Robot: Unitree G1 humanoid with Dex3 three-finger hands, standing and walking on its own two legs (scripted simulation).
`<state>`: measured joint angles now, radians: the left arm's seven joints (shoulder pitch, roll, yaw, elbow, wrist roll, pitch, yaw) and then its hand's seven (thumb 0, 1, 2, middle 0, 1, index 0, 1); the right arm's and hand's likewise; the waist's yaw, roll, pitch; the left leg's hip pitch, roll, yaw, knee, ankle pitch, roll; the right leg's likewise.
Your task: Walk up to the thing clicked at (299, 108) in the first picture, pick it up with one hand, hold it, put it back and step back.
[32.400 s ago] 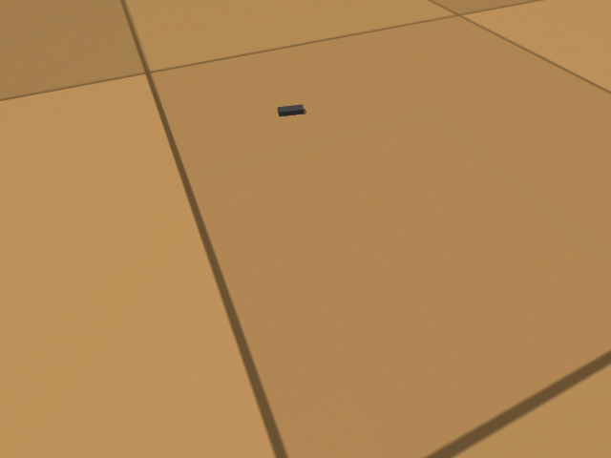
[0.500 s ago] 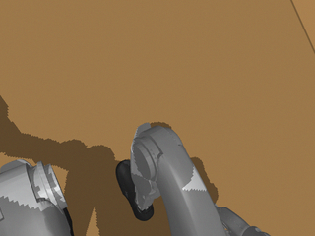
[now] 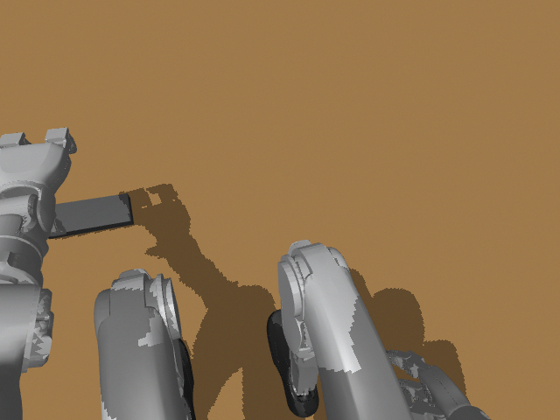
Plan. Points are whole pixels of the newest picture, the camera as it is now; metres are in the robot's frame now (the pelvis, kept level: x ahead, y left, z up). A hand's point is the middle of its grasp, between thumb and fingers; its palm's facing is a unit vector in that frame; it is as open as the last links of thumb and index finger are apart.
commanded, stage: withdraw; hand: left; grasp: from above
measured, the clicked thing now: (89, 215) +0.48 +0.28 -0.34
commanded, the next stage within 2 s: home in 0.24 s
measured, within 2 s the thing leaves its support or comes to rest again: neither
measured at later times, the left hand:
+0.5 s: hand (37, 191) +0.47 +0.30 -0.16, palm faces -0.35 -0.07 -0.93, open 13.1 cm
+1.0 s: hand out of the picture +0.30 +0.26 +0.06, palm faces -0.17 -0.74 -0.65, open 7.5 cm
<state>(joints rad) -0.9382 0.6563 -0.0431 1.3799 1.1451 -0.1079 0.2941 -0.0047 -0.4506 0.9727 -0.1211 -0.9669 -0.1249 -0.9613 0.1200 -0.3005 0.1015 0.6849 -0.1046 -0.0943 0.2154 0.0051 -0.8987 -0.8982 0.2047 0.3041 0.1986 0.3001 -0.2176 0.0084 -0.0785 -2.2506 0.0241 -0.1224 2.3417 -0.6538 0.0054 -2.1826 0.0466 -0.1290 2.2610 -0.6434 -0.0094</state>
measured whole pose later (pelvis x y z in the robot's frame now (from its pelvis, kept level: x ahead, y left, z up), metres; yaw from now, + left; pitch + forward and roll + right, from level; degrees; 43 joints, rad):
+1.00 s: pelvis +0.01 +0.00 +0.17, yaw +6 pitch +28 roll -5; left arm -0.16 0.38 -0.01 0.45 0.42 0.14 0.10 0.00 0.86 0.91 -0.22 -0.32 -0.22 -0.31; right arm 0.07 -0.27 -0.01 0.60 0.03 -0.07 0.00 0.01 -0.90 -0.90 0.20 0.30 0.20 0.30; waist -0.05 0.02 -0.21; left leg -1.68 0.00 -0.07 1.79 -0.61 0.01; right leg -1.62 0.03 -0.07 1.74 -0.62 -0.01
